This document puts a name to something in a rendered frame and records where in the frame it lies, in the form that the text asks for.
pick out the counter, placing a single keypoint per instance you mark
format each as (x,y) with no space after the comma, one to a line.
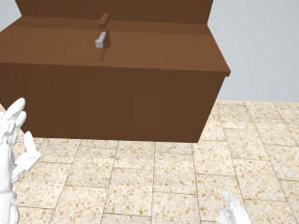
(155,79)

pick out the left robot forearm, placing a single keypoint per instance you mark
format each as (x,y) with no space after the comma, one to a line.
(9,213)

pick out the tap lever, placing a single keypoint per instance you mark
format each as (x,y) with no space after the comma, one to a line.
(99,42)

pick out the left robot hand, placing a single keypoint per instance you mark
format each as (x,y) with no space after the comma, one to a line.
(10,123)

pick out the right robot hand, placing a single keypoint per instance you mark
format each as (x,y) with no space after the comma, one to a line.
(238,215)

